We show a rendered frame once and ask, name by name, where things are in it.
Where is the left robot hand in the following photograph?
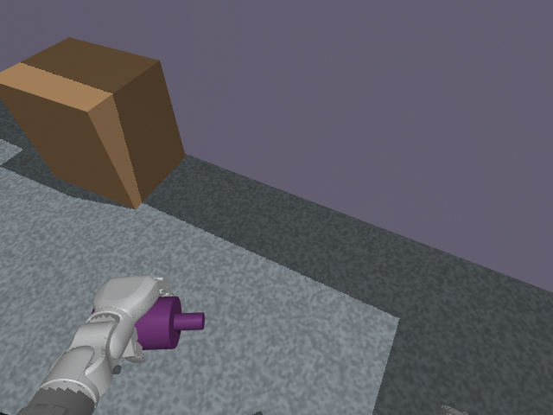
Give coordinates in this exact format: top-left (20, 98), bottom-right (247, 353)
top-left (93, 275), bottom-right (173, 363)

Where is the left robot arm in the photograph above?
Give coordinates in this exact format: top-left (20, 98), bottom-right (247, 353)
top-left (16, 308), bottom-right (134, 415)

